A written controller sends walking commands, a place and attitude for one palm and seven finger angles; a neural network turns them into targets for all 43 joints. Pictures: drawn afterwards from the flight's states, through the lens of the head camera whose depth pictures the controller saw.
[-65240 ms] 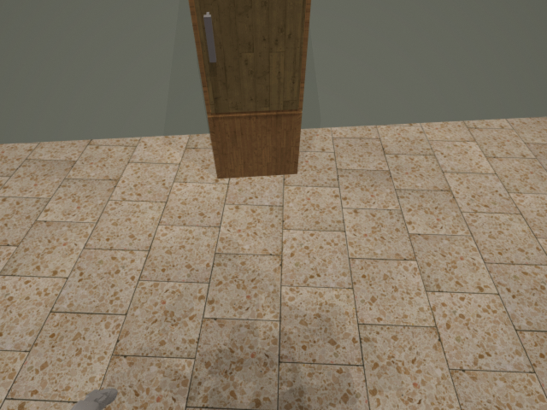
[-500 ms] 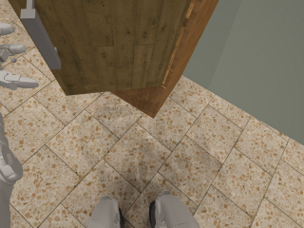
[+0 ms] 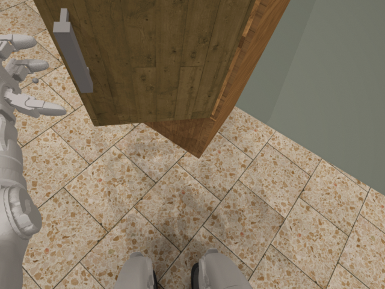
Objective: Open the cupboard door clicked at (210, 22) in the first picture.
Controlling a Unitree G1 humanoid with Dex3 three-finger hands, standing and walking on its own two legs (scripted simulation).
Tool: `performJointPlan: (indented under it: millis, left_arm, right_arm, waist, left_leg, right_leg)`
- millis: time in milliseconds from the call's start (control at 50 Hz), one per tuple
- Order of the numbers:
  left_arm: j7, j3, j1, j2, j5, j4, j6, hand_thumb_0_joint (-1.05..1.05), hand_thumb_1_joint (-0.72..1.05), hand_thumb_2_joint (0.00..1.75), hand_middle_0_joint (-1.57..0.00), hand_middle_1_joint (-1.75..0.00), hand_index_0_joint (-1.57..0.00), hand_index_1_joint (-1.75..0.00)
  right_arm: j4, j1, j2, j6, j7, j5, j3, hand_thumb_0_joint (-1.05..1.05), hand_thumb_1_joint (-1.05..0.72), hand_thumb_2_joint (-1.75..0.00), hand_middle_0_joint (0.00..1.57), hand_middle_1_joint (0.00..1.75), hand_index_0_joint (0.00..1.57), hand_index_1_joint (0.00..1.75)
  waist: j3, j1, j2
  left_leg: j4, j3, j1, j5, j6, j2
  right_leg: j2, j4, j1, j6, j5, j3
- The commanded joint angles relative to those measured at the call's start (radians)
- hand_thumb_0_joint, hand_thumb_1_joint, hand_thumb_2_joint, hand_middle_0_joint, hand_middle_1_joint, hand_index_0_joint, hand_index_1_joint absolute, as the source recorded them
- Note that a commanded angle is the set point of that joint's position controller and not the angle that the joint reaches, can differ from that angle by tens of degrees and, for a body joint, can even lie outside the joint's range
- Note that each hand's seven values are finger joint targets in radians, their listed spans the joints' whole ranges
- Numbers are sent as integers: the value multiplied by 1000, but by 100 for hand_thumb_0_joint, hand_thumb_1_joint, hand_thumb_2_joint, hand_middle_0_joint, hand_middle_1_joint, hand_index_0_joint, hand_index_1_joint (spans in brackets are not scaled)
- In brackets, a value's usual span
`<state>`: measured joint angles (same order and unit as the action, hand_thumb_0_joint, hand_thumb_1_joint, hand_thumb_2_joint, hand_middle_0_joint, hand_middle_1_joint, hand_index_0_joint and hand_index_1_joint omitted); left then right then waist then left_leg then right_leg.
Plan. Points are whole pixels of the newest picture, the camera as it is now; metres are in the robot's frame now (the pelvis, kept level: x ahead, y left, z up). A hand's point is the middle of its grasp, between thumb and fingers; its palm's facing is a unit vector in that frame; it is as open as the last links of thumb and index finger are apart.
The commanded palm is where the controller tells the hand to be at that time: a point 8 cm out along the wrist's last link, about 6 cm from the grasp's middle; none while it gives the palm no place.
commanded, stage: move the hooked fingers beside the handle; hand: left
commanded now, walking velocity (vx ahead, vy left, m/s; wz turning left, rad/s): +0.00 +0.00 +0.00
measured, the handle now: (76, 54) +0.57 +0.20 +0.06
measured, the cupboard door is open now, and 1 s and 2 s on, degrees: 42 42 43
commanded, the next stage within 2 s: slide the fingers in behind the handle in 0.18 s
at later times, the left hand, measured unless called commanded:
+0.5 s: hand (46, 77) +0.51 +0.25 +0.07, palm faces +0.07 -1.00 +0.01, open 14.0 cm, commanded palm +0.49 +0.28 +0.06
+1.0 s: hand (68, 81) +0.51 +0.21 +0.06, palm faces +0.09 -1.00 -0.01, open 14.0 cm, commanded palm +0.49 +0.25 +0.06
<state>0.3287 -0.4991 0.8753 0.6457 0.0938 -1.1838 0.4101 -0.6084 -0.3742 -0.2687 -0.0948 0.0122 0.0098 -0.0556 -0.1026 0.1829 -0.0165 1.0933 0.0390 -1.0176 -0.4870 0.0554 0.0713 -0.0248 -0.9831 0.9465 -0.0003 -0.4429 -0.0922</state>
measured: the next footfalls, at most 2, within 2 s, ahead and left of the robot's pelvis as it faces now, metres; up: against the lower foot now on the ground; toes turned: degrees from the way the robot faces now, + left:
none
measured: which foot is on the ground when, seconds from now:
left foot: down 0.00-1.00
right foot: down 0.00-1.00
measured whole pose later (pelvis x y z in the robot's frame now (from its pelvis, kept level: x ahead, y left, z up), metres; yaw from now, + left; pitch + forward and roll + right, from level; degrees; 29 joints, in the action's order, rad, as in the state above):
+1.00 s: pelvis +0.00 -0.01 +0.00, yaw +1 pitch +23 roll -4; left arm 0.22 -0.43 0.91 0.55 0.09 -1.19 0.42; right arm -0.62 -0.38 -0.27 -0.09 0.00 0.02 -0.05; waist -0.11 0.18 -0.03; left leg 1.10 0.03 -1.03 -0.48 0.04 0.07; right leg -0.02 -1.01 0.97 0.01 -0.45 -0.10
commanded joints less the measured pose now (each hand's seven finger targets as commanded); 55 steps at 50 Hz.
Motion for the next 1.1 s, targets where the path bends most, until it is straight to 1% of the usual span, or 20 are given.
performJointPlan:
  millis: [0, 40, 80, 120, 220, 260, 360, 380, 440, 460, 480, 520, 560, 640, 740, 820, 860, 940, 1000, 1080]
  left_arm:
    - [29, 15, 401, 282, 15, 93, 10, 0, -50, 30, -30, -120, -30, -120]
    - [35, 29, 453, 278, 17, 124, 20, 0, -50, 30, -30, -120, -30, -120]
    - [34, 9, 493, 303, 22, 188, 52, 0, -50, 30, -30, -120, -30, -120]
    - [29, -19, 497, 322, 35, 206, 75, 0, -50, 30, -30, -120, -30, -120]
    - [32, -20, 455, 338, 20, 115, 37, 0, -50, 30, -30, -120, -30, -120]
    - [32, -16, 460, 347, 6, 122, 20, 0, -50, 30, -30, -120, -30, -120]
    - [17, -22, 492, 319, 27, 288, 58, 0, -50, 30, -30, -120, -30, -120]
    - [14, -5, 466, 278, 35, 288, 63, 0, -50, 30, -30, -120, -30, -120]
    - [-1, -1, 430, 236, 49, 239, 53, 0, -50, 30, -30, -120, -30, -120]
    - [-10, -18, 415, 261, 41, 229, 43, 0, -50, 30, -30, -120, -30, -120]
    - [-13, 28, 415, 204, 36, 223, 30, 0, -50, 30, -30, -120, -30, -120]
    - [-28, 30, 390, 203, 23, 187, 10, 0, -50, 30, -30, -120, -30, -120]
    - [-48, 14, 398, 229, 10, 215, 18, 0, -50, 30, -30, -120, -30, -120]
    - [-73, 29, 443, 192, 17, 237, 65, 0, -50, 30, -30, -120, -30, -120]
    - [-87, 43, 451, 167, 6, 221, 99, 0, -50, 30, -30, -120, -30, -120]
    - [-86, 35, 413, 172, 4, 198, 78, 0, -50, 30, -30, -120, -30, -120]
    - [-87, 73, 441, 125, 7, 197, 71, 0, -50, 30, -30, -120, -30, -120]
    - [-109, 42, 478, 160, 9, 225, 81, 0, -50, 30, -30, -120, -30, -120]
    - [-114, 75, 490, 126, -1, 206, 88, 0, -50, 30, -30, -120, -30, -120]
    - [-109, 54, 446, 143, 3, 192, 84, 0, -50, 30, -30, -120, -30, -120]
  right_arm:
    - [36, -187, -215, 2, 30, -7, 68, 0, -90, -90, 20, 30, 20, 30]
    - [36, -189, -215, 9, 36, -5, 65, 0, -90, -90, 20, 30, 20, 30]
    - [31, -193, -216, 15, 35, 3, 68, 0, -90, -90, 20, 30, 20, 30]
    - [25, -193, -219, 21, 34, 8, 71, 0, -90, -90, 20, 30, 20, 30]
    - [21, -202, -223, 19, 32, 2, 65, 0, -90, -90, 20, 30, 20, 30]
    - [26, -209, -223, 13, 32, 3, 63, 0, -90, -90, 20, 30, 20, 30]
    - [31, -216, -215, 12, 23, 12, 75, 0, -90, -90, 20, 30, 20, 30]
    - [27, -215, -210, 12, 18, 11, 78, 0, -90, -90, 20, 30, 20, 30]
    - [14, -221, -206, 8, 11, 11, 78, 0, -90, -90, 20, 30, 20, 30]
    - [16, -220, -211, 3, 12, 9, 80, 0, -90, -90, 20, 30, 20, 30]
    - [19, -216, -203, 2, 9, 7, 79, 0, -90, -90, 20, 30, 20, 30]
    - [25, -214, -203, -1, 7, 6, 78, 0, -90, -90, 20, 30, 20, 30]
    - [34, -216, -202, -3, 9, 8, 77, 0, -90, -90, 20, 30, 20, 30]
    - [32, -204, -190, 7, 6, 12, 75, 0, -90, -90, 20, 30, 20, 30]
    - [25, -200, -191, 14, 2, 13, 80, 0, -90, -90, 20, 30, 20, 30]
    - [29, -193, -190, 9, 1, 9, 81, 0, -90, -90, 20, 30, 20, 30]
    - [26, -192, -185, 8, 2, 8, 79, 0, -90, -90, 20, 30, 20, 30]
    - [27, -193, -188, 14, 5, 10, 81, 0, -90, -90, 20, 30, 20, 30]
    - [16, -191, -181, 19, 0, 11, 78, 0, -90, -90, 20, 30, 20, 30]
    - [19, -193, -182, 17, 0, 11, 80, 0, -90, -90, 20, 30, 20, 30]
  waist:
    - [-366, 25, -138]
    - [-378, 33, -169]
    - [-471, 21, -221]
    - [-520, 19, -215]
    - [-470, 22, -180]
    - [-475, 15, -225]
    - [-610, -3, -282]
    - [-613, -2, -278]
    - [-546, 6, -222]
    - [-529, -2, -208]
    - [-513, 8, -205]
    - [-452, 4, -177]
    - [-473, -4, -182]
    - [-442, 11, -166]
    - [-481, 10, -190]
    - [-499, -4, -170]
    - [-478, 12, -174]
    - [-492, 14, -143]
    - [-487, 23, -153]
    - [-507, 8, -145]
  left_leg:
    - [-131, -114, 393, 375, -28, -20]
    - [-125, -123, 410, 369, -27, -20]
    - [-112, -136, 478, 422, -37, -17]
    - [-97, -143, 493, 447, -39, -14]
    - [-93, -132, 417, 416, -30, -16]
    - [-97, -132, 445, 442, -34, -15]
    - [-85, -148, 574, 587, -50, -6]
    - [-85, -153, 599, 617, -54, -3]
    - [-89, -149, 556, 590, -48, -4]
    - [-98, -145, 537, 580, -48, -4]
    - [-102, -138, 525, 552, -43, -9]
    - [-117, -128, 472, 485, -37, -14]
    - [-122, -126, 489, 503, -37, -15]
    - [-114, -121, 460, 463, -35, -19]
    - [-107, -126, 490, 453, -39, -19]
    - [-105, -111, 458, 456, -36, -26]
    - [-106, -115, 468, 464, -36, -24]
    - [-100, -111, 439, 427, -29, -28]
    - [-91, -106, 418, 420, -28, -31]
    - [-88, -95, 404, 437, -25, -34]
  right_leg:
    - [-33, 102, -72, 16, 224, 39]
    - [-32, 90, -38, 21, 208, 38]
    - [-31, 77, -25, 23, 221, 37]
    - [-33, 67, -29, 22, 230, 38]
    - [-32, 67, -45, 17, 228, 39]
    - [-31, 64, -26, 19, 235, 35]
    - [-37, 55, -34, 21, 288, 29]
    - [-41, 58, -26, 22, 295, 25]
    - [-45, 64, -32, 21, 291, 20]
    - [-43, 69, -47, 18, 291, 21]
    - [-43, 73, -45, 16, 285, 22]
    - [-40, 86, -57, 17, 263, 23]
    - [-41, 82, -71, 19, 277, 26]
    - [-39, 79, -71, 21, 270, 33]
    - [-38, 68, -50, 24, 251, 37]
    - [-34, 71, -103, 19, 287, 44]
    - [-33, 71, -78, 18, 289, 40]
    - [-34, 72, -107, 17, 286, 49]
    - [-32, 70, -108, 14, 292, 54]
    - [-31, 68, -145, 14, 328, 60]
